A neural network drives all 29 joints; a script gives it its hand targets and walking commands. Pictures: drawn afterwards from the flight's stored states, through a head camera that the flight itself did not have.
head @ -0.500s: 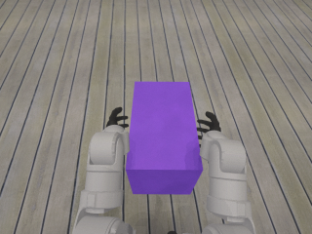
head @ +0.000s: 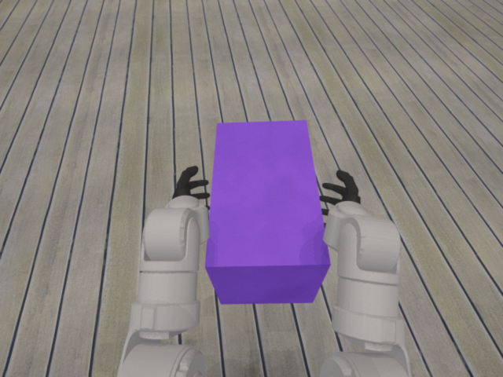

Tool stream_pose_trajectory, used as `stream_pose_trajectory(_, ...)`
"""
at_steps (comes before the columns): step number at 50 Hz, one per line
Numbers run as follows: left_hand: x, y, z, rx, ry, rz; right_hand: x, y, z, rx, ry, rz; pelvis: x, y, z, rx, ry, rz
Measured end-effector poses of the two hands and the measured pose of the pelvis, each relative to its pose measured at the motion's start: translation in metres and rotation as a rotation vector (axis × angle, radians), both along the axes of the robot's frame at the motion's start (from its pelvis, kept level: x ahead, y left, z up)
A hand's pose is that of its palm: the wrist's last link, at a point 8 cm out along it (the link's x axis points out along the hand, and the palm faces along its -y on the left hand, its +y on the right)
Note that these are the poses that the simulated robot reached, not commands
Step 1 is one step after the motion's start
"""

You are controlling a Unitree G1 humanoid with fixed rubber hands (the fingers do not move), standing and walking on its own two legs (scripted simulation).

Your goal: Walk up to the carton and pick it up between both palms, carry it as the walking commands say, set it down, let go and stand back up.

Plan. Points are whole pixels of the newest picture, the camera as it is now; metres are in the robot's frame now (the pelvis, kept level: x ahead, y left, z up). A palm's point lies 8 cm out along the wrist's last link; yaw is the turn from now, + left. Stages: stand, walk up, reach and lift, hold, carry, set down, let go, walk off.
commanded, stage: carry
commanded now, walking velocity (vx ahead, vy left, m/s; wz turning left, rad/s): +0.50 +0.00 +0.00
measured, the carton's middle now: (264, 211) +0.38 -0.03 +0.00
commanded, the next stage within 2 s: none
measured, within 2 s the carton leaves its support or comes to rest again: neither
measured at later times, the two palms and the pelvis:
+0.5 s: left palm (203, 65) +0.71 +0.09 +0.08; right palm (310, 70) +0.69 -0.14 +0.09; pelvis +0.38 +0.00 +0.00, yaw -3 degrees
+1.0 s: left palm (193, 7) +1.02 +0.14 +0.07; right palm (275, 6) +1.03 -0.10 +0.08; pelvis +0.70 +0.00 +0.00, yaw +3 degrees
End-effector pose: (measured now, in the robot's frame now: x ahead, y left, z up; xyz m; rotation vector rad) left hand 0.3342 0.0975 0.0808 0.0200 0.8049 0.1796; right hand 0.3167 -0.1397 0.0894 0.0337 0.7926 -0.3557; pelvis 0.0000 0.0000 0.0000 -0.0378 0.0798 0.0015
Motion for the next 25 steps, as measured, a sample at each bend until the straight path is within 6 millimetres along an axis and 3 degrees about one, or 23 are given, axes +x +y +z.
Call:
stream_pose_trajectory(7,0.081,0.031,-0.006,0.005,0.086,0.092,0.104,0.031,-0.005,-0.020,0.088,0.114,0.101,-0.001,0.013,0.022,0.015,0.024)
stream_pose_trajectory(11,0.141,0.052,-0.006,-0.001,0.036,0.148,0.178,0.052,-0.003,-0.021,0.038,0.168,0.167,0.009,0.001,0.054,-0.008,-0.011)
stream_pose_trajectory(14,0.190,0.056,-0.002,-0.008,0.027,0.161,0.225,0.055,-0.003,-0.002,0.030,0.187,0.212,0.014,0.002,0.057,-0.006,-0.049)
stream_pose_trajectory(20,0.289,0.028,0.000,-0.017,0.072,0.076,0.297,0.026,-0.005,-0.006,0.076,0.105,0.297,0.013,0.017,0.011,0.013,-0.072)
stream_pose_trajectory(25,0.379,-0.005,0.002,-0.009,0.002,0.014,0.375,-0.004,-0.002,-0.013,0.007,0.012,0.378,-0.002,0.002,0.011,-0.019,-0.053)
